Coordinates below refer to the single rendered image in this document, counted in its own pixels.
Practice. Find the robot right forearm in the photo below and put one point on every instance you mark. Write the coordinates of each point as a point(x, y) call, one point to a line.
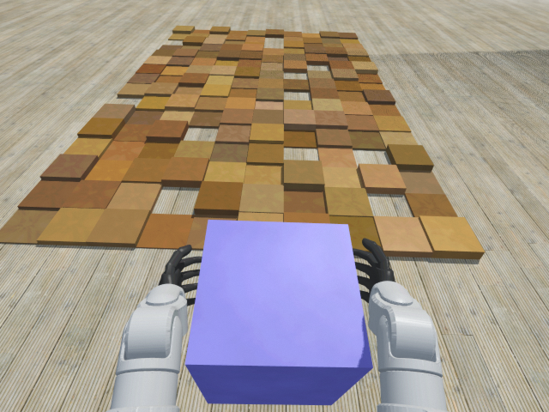
point(408, 355)

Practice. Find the carton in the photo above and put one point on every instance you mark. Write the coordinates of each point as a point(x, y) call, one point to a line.
point(278, 316)

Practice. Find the robot left forearm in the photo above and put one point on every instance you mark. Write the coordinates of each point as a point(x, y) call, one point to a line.
point(150, 353)

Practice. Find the right robot hand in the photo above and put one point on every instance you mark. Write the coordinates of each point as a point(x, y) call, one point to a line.
point(378, 270)

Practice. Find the left robot hand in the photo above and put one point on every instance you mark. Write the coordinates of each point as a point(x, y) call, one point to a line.
point(175, 265)

